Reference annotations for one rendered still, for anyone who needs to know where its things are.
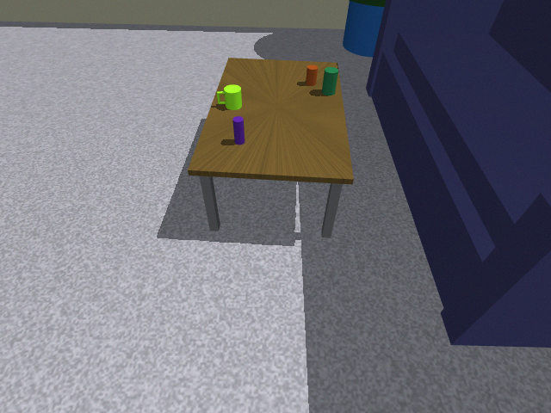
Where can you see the coffee table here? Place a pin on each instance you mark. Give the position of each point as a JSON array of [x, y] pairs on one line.
[[293, 132]]

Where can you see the potted plant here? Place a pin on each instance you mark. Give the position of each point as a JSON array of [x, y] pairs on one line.
[[362, 26]]

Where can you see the sofa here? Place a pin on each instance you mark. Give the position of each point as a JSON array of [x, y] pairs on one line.
[[462, 89]]

